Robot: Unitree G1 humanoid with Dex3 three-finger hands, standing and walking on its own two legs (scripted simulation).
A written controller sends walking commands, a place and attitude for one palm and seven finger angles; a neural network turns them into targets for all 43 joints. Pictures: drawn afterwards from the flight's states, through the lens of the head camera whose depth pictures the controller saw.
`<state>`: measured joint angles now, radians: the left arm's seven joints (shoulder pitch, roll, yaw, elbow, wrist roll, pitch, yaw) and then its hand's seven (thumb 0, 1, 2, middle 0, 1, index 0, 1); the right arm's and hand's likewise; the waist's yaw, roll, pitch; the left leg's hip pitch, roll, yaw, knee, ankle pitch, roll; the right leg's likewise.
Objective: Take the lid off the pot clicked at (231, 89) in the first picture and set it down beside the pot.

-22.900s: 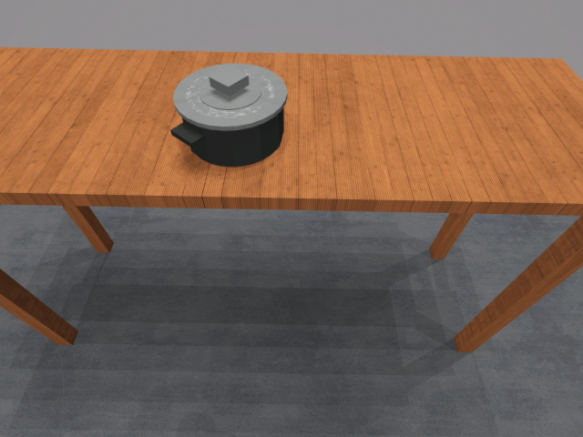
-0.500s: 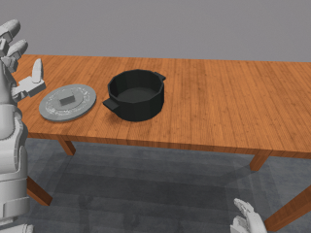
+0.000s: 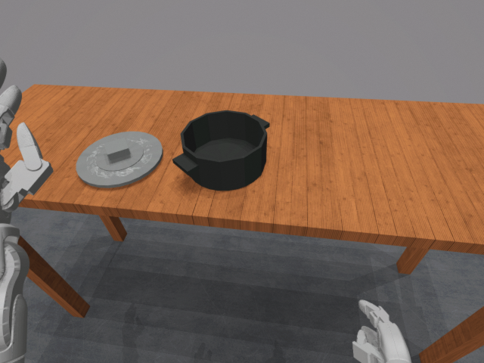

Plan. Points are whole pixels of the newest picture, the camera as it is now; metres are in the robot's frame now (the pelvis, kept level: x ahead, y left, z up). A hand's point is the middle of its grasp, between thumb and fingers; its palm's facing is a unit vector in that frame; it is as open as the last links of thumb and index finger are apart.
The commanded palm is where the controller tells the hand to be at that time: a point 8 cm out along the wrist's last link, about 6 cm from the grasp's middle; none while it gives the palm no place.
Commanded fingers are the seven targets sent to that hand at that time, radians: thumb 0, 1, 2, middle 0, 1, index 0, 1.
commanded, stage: draw the hand back to the body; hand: left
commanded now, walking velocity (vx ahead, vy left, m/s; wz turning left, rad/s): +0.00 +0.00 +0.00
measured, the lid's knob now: (117, 148) +0.51 +0.35 +0.07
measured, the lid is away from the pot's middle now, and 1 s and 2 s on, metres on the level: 0.24 0.24 0.24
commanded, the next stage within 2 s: step back with the hand held close in 0.46 s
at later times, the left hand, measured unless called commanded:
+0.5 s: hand out of the picture +0.17 +0.26 +0.26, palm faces +0.49 -0.81 -0.32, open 7.4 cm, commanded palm +0.11 +0.30 +0.26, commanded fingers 0.00 0.90 0.90 -0.20 -0.30 -0.20 -0.30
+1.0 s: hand out of the picture +0.14 +0.27 +0.24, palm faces +0.36 -0.75 -0.55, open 7.4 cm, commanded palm +0.07 +0.33 +0.26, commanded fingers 0.00 0.90 0.90 -0.20 -0.30 -0.20 -0.30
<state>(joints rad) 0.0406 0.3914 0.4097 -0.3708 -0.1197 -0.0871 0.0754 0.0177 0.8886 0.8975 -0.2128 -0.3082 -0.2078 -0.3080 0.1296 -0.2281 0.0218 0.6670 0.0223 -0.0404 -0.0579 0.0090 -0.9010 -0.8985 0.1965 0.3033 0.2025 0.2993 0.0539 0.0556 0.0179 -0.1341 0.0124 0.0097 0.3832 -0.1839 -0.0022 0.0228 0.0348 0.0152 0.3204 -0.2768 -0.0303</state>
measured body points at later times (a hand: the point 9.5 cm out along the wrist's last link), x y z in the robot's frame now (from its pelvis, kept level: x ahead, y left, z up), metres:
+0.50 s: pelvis -0.01 +0.02 +0.00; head -0.04 +0.00 +0.45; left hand +0.14 +0.30 +0.28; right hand +0.20 -0.19 -0.08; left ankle +0.02 +0.12 -0.74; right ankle -0.06 -0.10 -0.74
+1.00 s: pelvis -0.05 +0.05 -0.01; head -0.03 +0.07 +0.44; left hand +0.12 +0.31 +0.27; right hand +0.12 -0.20 -0.08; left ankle +0.02 +0.12 -0.74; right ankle -0.06 -0.10 -0.74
